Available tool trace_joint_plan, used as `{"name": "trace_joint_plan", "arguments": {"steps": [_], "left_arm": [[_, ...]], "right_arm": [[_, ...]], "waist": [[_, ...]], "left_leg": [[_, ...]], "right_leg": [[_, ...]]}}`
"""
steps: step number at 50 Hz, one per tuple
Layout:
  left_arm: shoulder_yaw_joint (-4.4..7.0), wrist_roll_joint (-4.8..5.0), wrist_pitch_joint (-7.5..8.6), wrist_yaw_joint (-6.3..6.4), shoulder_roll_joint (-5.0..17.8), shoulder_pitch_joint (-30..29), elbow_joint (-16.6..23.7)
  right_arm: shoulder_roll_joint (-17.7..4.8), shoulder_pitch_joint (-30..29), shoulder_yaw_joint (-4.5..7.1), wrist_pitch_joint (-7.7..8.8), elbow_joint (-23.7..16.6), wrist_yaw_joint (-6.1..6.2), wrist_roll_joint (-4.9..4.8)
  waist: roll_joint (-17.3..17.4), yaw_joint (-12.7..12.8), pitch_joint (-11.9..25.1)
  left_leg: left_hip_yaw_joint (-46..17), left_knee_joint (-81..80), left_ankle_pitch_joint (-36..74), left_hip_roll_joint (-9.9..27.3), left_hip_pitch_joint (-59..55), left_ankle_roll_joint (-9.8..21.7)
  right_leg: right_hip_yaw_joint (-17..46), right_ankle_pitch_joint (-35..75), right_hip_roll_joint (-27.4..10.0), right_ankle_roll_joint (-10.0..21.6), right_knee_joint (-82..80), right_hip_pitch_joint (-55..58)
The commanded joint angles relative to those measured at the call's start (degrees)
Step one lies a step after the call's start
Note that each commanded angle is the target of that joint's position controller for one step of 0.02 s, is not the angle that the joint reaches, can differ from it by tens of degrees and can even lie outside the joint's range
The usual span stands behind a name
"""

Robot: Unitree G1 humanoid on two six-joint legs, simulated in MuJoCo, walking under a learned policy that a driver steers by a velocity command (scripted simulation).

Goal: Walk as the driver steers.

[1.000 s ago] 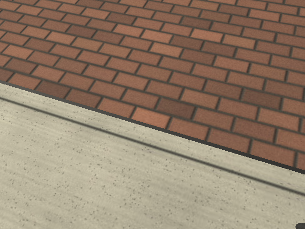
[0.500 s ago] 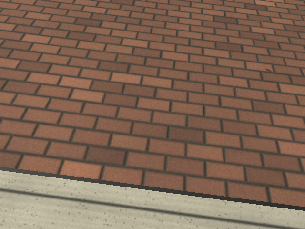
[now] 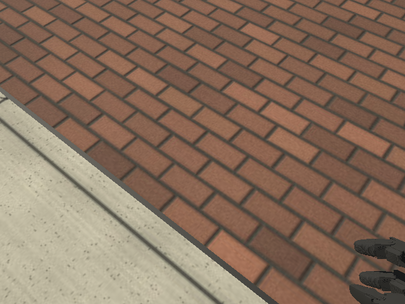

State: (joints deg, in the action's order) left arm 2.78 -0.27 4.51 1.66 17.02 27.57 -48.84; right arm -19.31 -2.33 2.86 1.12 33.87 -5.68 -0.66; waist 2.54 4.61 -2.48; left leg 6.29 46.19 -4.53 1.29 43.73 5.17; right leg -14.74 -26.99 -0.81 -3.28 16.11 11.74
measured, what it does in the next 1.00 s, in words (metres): walks ahead: left foot, then right foot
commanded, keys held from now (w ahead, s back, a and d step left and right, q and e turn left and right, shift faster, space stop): q+shift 0.24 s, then shift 0.12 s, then e+shift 0.08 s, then w+e+shift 0.12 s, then shift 0.44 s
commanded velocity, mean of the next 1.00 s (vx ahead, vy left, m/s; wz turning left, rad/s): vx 0.23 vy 0.00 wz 0.27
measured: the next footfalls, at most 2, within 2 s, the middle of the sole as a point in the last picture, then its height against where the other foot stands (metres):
left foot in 0.04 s outside the picture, level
right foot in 0.50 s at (246, 295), level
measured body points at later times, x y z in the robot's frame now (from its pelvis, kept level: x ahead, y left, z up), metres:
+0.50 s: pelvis +0.28 +0.00 +0.02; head +0.29 +0.02 +0.47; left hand +0.36 +0.30 -0.07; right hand +0.52 -0.21 -0.07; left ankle +0.20 +0.05 -0.71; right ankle +0.42 -0.07 -0.70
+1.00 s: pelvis +0.43 +0.03 +0.03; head +0.44 +0.04 +0.48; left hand +0.47 +0.31 -0.08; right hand +0.67 -0.16 -0.06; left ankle +0.44 +0.18 -0.71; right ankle +0.42 -0.07 -0.71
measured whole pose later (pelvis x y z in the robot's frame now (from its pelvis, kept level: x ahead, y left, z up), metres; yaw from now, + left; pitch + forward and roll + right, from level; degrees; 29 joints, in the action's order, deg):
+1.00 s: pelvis +0.43 +0.03 +0.03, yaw +14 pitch +0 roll -1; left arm 1.2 -0.6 0.4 0.7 14.2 13.9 -40.9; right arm -14.6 5.8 1.2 0.9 41.1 1.2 0.7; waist 0.4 1.5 -1.6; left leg -4.8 27.6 -8.6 0.4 17.3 -2.0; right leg 9.2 -16.7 7.4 3.3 27.2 -9.7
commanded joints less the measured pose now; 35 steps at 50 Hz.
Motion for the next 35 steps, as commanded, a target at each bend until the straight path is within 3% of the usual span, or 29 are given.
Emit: {"name": "trace_joint_plan", "arguments": {"steps": [1, 2, 3, 4, 5, 6, 7, 8, 9, 10, 12, 14, 17, 20, 22, 23, 25, 26, 27, 28, 29, 30, 31, 32, 33, 35], "left_arm": [[4.53, 1.95, 0.42, 1.99, 16.9, -13.4, 9.6], [3.30, 1.93, 0.77, 1.32, 11.7, -11.5, 10.0], [0.67, -1.70, 1.66, -0.10, 2.6, -9.6, 11.8], [-0.16, -0.39, 3.09, -0.98, 5.6, -2.1, 14.5], [0.82, 0.26, 3.56, -0.97, 11.3, -9.1, 14.7], [0.95, 0.96, 3.29, -0.67, 10.8, -12.0, 16.4], [0.88, 0.11, 2.58, 0.04, 10.2, -12.0, 15.5], [1.25, -0.08, 1.87, 0.35, 10.7, -11.1, 15.2], [1.59, -0.32, 1.03, 0.45, 11.3, -11.0, 15.1], [1.61, -0.65, 0.53, 0.66, 10.6, -11.5, 15.2], [0.86, -1.57, 0.17, 0.98, 7.5, -14.1, 16.2], [0.28, -1.51, -0.26, 0.89, 5.7, -15.9, 16.7], [-0.11, -0.96, -0.40, 0.07, 4.6, -20.4, 17.3], [-0.34, -0.61, 0.05, -0.88, 4.3, -23.5, 17.5], [0.00, -0.74, 0.81, -1.55, 5.1, -23.1, 16.9], [0.20, -0.15, 0.90, -1.87, 5.2, -23.0, 16.8], [0.58, 0.84, 0.63, -2.07, 5.9, -22.5, 16.9], [0.99, 1.24, 0.41, -1.99, 7.3, -22.2, 17.0], [1.43, 1.40, 0.33, -1.90, 9.2, -23.4, 17.2], [1.55, 2.13, 0.37, -2.16, 8.0, -21.2, 16.6], [1.28, 2.21, 0.85, -2.38, 6.4, -17.4, 15.7], [1.94, 1.46, 1.22, -2.77, 7.4, -12.2, 14.6], [2.64, 0.35, 1.37, -2.94, 8.7, -6.7, 13.9], [2.75, 0.24, 1.64, -2.81, 9.1, -5.7, 13.5], [2.62, 0.49, 1.60, -2.55, 8.5, -7.4, 14.0], [1.36, 0.33, 0.55, -1.77, 5.1, -10.5, 14.3]], "right_arm": [[-8.6, 21.2, 3.43, 1.18, 1.5, 1.08, -2.58], [-11.4, 27.4, 5.03, 0.05, 3.8, 2.64, -1.98], [-15.5, 25.3, 5.35, -1.03, 2.4, 4.61, -1.13], [-16.8, 23.1, 4.81, -0.04, -1.8, 4.43, 2.47], [-14.3, 20.0, 5.06, 0.01, -3.9, 4.16, 1.61], [-12.9, 16.0, 4.63, 0.68, -4.0, 3.91, 0.25], [-10.6, 12.8, 4.09, 1.24, -4.5, 4.02, -1.10], [-10.2, 10.3, 3.99, 1.29, -5.0, 4.22, -1.10], [-10.1, 9.1, 4.09, 1.26, -5.2, 4.40, -0.27], [-9.3, 8.6, 4.07, 1.13, -4.7, 4.70, -0.30], [-8.8, 9.5, 4.05, 0.62, -3.3, 5.80, -0.81], [-8.3, 9.6, 3.91, -0.71, -2.3, 7.19, -0.97], [-6.2, 11.1, 3.20, -2.56, -1.2, 8.85, -1.39], [-3.5, 13.3, 1.98, -2.79, 0.1, 9.17, -0.14], [-0.8, 13.6, 0.66, -2.19, 1.2, 8.58, 0.90], [-1.2, 14.0, 0.46, -1.62, 1.6, 7.80, 1.54], [-3.0, 16.1, 0.85, -0.31, 2.2, 6.24, 1.92], [-3.4, 19.8, 0.96, 0.50, 2.9, 5.71, 2.14], [-3.7, 22.8, 0.86, 1.29, 3.0, 5.12, 1.31], [-4.6, 21.1, 1.03, 2.03, 3.1, 5.48, 0.66], [-4.7, 17.5, 1.16, 2.55, 2.4, 6.05, 0.32], [-4.2, 14.2, 1.21, 2.56, 1.4, 6.69, 0.87], [-5.1, 11.3, 1.38, 2.53, 0.1, 7.28, 1.34], [-4.6, 10.1, 1.18, 2.56, -0.9, 7.30, 1.22], [-3.9, 10.1, 0.93, 2.65, -0.6, 7.03, 1.20], [-2.2, 7.8, 0.32, 2.32, -0.3, 6.62, 1.62]], "waist": [[-10.2, -16.1, 9.3], [-2.7, -16.9, 11.6], [15.9, -11.4, 13.1], [12.6, -9.2, 33.1], [-0.3, -11.9, 32.3], [-4.9, -7.9, 20.1], [-9.5, -5.1, 14.8], [-9.2, -2.9, 10.5], [-7.8, -1.7, 8.2], [-6.8, -1.3, 7.1], [-6.1, -1.7, 7.2], [-3.9, -2.2, 9.7], [0.5, -4.9, 12.0], [4.0, -7.3, 10.6], [4.4, -7.3, 9.7], [4.5, -7.2, 9.8], [3.9, -7.4, 7.7], [1.4, -9.0, 5.4], [-4.3, -10.8, 2.9], [-7.2, -9.1, -0.5], [-8.4, -6.7, -2.8], [-11.8, -4.0, -0.1], [-13.1, -0.4, 4.6], [-11.1, -0.4, 8.2], [-7.8, -1.1, 9.9], [-3.3, -1.8, 10.5]], "left_leg": [[-0.1, -7.6, 6.2, -6.8, -38.4, 3.4], [-5.7, -12.5, 14.3, -5.2, -54.5, 5.5], [-19.8, -8.1, 42.8, 4.4, -66.6, 10.2], [-47.8, -16.4, 31.6, 18.7, -77.3, 23.8], [-47.5, -21.9, 20.3, 15.7, -70.3, 21.0], [-43.2, -24.8, 14.3, 12.6, -59.7, 19.0], [-40.3, -26.0, 12.8, 10.0, -51.0, 16.8], [-37.3, -27.0, 17.1, 8.2, -42.7, 16.1], [-34.8, -28.1, 22.2, 6.7, -36.5, 15.2], [-32.3, -27.9, 26.4, 5.3, -32.7, 14.6], [-28.1, -25.9, 33.1, 1.6, -27.1, 12.6], [-24.6, -22.9, 36.8, -0.8, -26.7, 9.9], [-22.5, -20.6, 28.7, -3.5, -25.6, 4.0], [-24.9, -20.0, 19.6, -0.2, -28.7, 3.5], [-26.5, -17.4, 20.0, 3.3, -32.4, 4.7], [-27.3, -17.2, 17.4, 5.2, -32.9, 5.4], [-28.5, -18.2, -0.1, 5.3, -32.1, 6.2], [-28.2, -18.4, -14.3, 3.5, -29.8, 6.3], [-24.9, -19.6, -24.5, 1.0, -25.4, 5.6], [-20.3, -18.7, -29.0, -0.8, -25.4, 4.4], [-16.5, -14.3, -21.8, -2.5, -22.9, 2.9], [-12.2, -6.1, -12.9, -5.5, -19.0, -0.1], [-12.1, 6.9, -20.9, -6.9, -12.1, -3.5], [-14.4, 15.1, -26.9, -6.7, -6.7, -5.1], [-15.1, 19.5, -25.6, -5.2, -5.4, -6.1], [-13.2, 17.6, -22.2, -2.0, -6.9, -7.7]], "right_leg": [[4.0, 83.3, -11.6, 2.8, 24.2, -18.4], [4.5, 49.6, -7.0, 0.0, 40.6, -30.1], [6.0, -8.6, 3.8, -2.5, 67.3, -46.6], [21.7, -11.1, 5.8, -1.9, 80.8, -54.8], [25.3, -5.3, 3.0, -0.2, 76.3, -52.0], [23.9, -2.4, 1.9, 0.0, 70.5, -54.7], [23.9, -0.4, -0.7, -0.5, 66.3, -53.3], [23.8, 0.7, -1.2, -1.1, 63.2, -50.6], [23.7, 1.3, -1.8, -1.6, 60.7, -47.8], [23.4, 1.9, -2.0, -2.3, 57.1, -46.5], [21.8, 5.3, -0.8, -3.2, 48.5, -44.4], [19.7, 12.2, 1.1, -3.9, 41.6, -43.5], [18.4, 24.6, 2.6, -3.3, 30.7, -38.7], [18.9, 29.7, 1.2, -2.0, 24.0, -37.8], [19.8, 27.3, -0.6, 0.3, 20.2, -36.9], [19.4, 25.7, -0.4, 1.9, 18.5, -34.9], [19.2, 20.4, 1.0, 5.5, 15.3, -30.2], [21.9, 12.6, 0.6, 8.1, 14.9, -27.5], [28.5, 0.3, -0.9, 12.3, 11.1, -26.0], [34.8, -8.5, -2.5, 15.5, 6.1, -30.0], [41.8, -7.1, -5.6, 17.9, 2.1, -27.3], [50.9, 3.2, -9.4, 21.0, 0.7, -19.0], [58.2, 13.8, -13.7, 23.7, 0.3, -9.2], [59.2, 24.4, -15.2, 22.9, 2.0, -2.9], [53.2, 35.8, -14.2, 20.7, 4.5, -1.1], [40.3, 57.6, -11.1, 17.1, 7.9, -4.1]]}}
